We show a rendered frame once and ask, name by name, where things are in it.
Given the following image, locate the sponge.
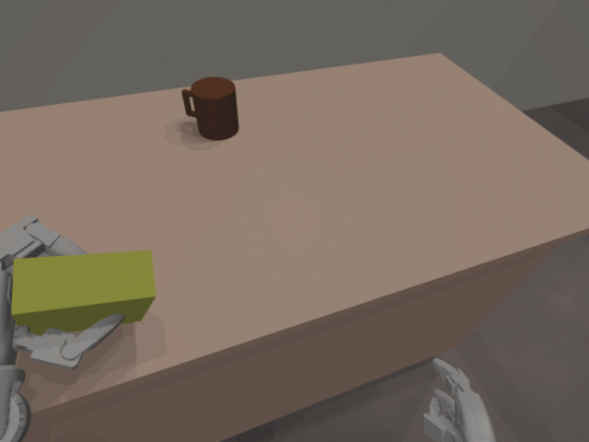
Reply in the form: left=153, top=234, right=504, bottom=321
left=11, top=250, right=156, bottom=335

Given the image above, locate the robot right hand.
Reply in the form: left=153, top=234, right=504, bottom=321
left=423, top=358, right=496, bottom=442

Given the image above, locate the left robot forearm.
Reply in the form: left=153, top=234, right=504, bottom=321
left=0, top=365, right=31, bottom=442

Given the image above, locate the table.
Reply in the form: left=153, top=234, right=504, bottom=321
left=0, top=53, right=589, bottom=442

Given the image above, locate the robot left hand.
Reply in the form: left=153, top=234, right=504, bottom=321
left=0, top=215, right=125, bottom=370

